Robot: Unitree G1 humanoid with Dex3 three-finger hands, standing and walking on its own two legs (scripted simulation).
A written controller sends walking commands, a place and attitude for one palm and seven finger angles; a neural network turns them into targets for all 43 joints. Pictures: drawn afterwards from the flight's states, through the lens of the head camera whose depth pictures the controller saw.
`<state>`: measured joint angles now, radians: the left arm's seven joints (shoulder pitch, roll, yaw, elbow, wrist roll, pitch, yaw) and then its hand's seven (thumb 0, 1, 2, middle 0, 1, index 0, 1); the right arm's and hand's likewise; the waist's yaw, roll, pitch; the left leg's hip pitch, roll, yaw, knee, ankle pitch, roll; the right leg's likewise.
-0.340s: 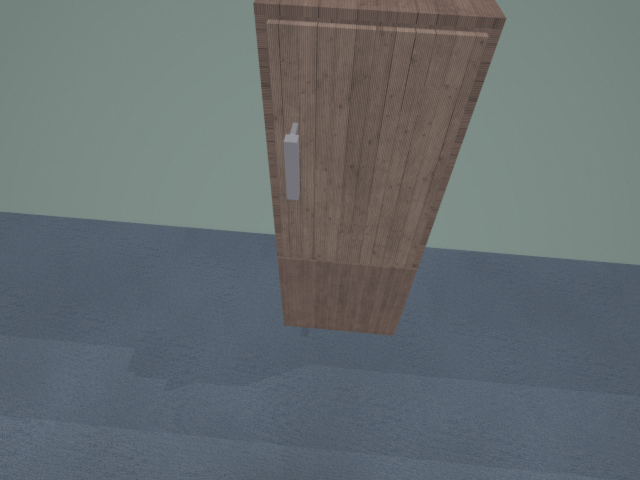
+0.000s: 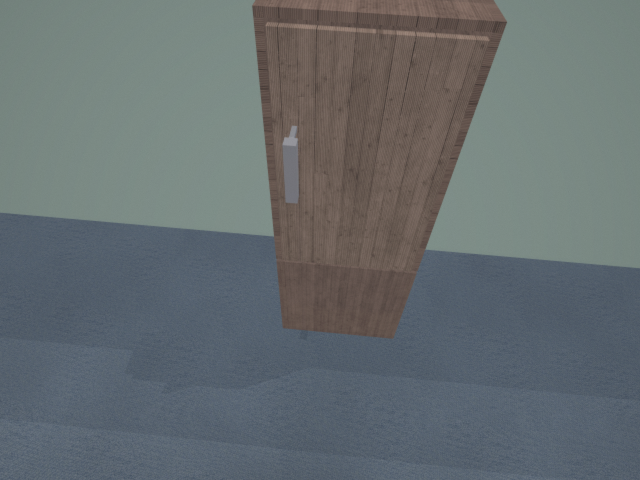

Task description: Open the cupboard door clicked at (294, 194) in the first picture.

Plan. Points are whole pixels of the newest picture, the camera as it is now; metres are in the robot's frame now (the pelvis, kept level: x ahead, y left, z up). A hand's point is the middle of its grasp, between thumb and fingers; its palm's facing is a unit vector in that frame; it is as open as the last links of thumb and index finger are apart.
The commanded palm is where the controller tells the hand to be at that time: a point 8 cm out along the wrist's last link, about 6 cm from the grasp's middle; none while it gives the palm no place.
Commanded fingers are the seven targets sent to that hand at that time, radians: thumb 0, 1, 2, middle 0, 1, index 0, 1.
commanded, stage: look at it before walking up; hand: left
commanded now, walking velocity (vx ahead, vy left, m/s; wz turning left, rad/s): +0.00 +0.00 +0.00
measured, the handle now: (292, 165) +0.67 +0.09 +0.00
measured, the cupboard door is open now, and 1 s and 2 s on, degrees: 0 0 0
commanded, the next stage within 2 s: take the last steps up to it in 0.50 s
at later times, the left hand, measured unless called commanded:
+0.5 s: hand out of the picture -0.04 +0.15 -0.18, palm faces +0.06 -0.98 -0.16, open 7.4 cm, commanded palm none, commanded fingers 0.00 0.90 0.90 -0.20 -0.30 -0.20 -0.30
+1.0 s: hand out of the picture -0.03 +0.14 -0.19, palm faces +0.05 -0.98 -0.17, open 7.4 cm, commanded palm none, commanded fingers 0.00 0.90 0.90 -0.20 -0.30 -0.20 -0.30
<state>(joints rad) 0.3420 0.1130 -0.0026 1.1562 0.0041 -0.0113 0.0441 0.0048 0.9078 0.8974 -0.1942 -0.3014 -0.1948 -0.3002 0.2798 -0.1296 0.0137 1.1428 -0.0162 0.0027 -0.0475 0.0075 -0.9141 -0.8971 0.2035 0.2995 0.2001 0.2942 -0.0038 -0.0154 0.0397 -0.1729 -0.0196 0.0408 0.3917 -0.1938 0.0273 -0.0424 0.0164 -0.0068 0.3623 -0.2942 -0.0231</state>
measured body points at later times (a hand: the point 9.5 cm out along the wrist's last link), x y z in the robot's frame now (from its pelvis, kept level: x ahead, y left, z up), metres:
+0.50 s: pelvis +0.01 -0.01 +0.00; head +0.01 +0.00 +0.45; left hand -0.04 +0.20 -0.16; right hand -0.01 -0.22 -0.16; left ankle +0.01 +0.10 -0.74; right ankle -0.06 -0.10 -0.74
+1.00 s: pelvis +0.04 -0.02 -0.01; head +0.05 -0.02 +0.44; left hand -0.03 +0.19 -0.17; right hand -0.01 -0.24 -0.17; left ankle +0.01 +0.10 -0.74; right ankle -0.06 -0.10 -0.74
